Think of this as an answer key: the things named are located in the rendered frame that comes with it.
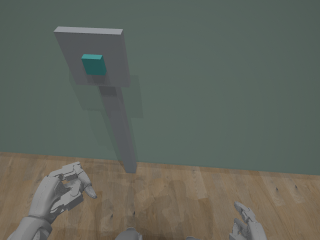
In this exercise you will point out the robot left hand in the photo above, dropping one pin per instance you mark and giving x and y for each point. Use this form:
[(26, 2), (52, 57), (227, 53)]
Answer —
[(52, 197)]

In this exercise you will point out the left robot forearm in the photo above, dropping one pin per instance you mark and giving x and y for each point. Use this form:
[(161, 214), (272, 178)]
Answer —
[(32, 228)]

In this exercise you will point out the panel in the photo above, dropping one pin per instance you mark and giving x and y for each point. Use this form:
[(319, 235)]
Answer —
[(74, 42)]

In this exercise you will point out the left robot shin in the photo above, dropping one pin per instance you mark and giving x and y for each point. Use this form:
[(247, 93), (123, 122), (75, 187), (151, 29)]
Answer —
[(130, 229)]

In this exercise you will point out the button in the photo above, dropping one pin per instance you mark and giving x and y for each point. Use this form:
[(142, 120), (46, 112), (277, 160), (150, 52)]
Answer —
[(94, 64)]

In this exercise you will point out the left robot thigh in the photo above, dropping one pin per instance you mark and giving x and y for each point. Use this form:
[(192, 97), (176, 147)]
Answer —
[(129, 235)]

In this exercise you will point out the robot right hand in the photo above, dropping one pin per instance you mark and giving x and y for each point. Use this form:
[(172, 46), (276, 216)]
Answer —
[(253, 231)]

